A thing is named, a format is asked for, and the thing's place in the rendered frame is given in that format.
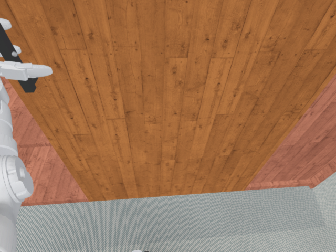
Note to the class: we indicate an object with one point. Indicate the left robot upper arm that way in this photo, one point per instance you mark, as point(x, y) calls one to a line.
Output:
point(16, 184)

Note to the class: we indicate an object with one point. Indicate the left robot hand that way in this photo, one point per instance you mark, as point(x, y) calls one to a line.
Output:
point(17, 70)

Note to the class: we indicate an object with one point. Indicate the handle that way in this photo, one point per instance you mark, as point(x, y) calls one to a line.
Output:
point(6, 49)

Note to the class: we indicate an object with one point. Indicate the wardrobe door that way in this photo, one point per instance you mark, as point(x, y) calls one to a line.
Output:
point(310, 146)
point(153, 98)

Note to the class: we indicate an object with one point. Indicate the robot left forearm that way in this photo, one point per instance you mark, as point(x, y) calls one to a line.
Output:
point(8, 145)

